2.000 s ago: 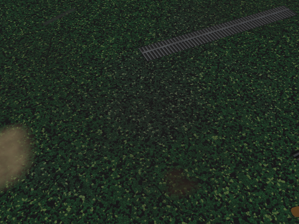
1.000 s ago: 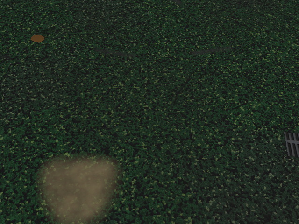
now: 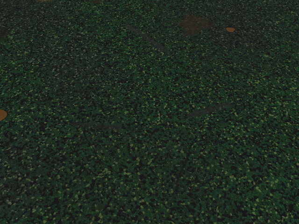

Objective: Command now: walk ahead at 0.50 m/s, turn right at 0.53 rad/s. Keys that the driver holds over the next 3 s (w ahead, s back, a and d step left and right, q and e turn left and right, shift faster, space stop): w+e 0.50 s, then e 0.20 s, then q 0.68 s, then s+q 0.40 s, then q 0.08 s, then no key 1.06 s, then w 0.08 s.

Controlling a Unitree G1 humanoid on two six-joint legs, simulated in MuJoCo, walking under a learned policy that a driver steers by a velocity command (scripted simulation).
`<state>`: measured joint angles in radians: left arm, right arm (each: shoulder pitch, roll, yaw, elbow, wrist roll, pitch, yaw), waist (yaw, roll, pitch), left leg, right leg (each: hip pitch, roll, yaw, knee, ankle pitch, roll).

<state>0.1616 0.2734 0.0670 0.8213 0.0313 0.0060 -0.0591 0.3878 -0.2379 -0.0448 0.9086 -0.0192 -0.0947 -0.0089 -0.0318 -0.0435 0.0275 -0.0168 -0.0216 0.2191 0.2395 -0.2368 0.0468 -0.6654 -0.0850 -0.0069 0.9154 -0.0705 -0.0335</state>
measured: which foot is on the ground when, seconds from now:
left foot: down 0.00-0.20, up 0.22-0.70, down 0.72-1.00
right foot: up 0.00-0.18, down 0.20-0.70, up 0.72-1.00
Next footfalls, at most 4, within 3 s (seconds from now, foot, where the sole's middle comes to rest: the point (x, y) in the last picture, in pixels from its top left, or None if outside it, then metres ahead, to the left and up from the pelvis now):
0.20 right None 0.25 -0.11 -0.78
0.72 left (159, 205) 0.57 -0.05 -0.78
1.10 right None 0.43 -0.20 -0.78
1.50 left None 0.47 0.02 -0.78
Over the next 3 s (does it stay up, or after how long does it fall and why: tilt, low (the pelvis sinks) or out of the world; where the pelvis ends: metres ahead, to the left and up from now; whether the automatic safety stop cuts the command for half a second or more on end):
stays up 0.29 -0.07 0.00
